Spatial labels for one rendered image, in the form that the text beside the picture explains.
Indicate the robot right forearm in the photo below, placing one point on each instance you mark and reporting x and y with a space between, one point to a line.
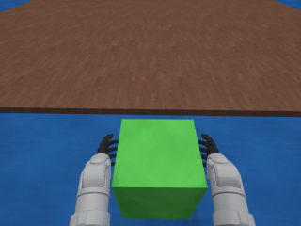
229 198

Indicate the left robot hand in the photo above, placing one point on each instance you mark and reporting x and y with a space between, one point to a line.
104 147

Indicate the robot left forearm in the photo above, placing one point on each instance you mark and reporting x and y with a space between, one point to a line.
93 193

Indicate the carton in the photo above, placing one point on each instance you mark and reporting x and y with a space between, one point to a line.
158 171

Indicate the right robot hand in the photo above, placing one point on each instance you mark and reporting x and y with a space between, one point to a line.
211 148

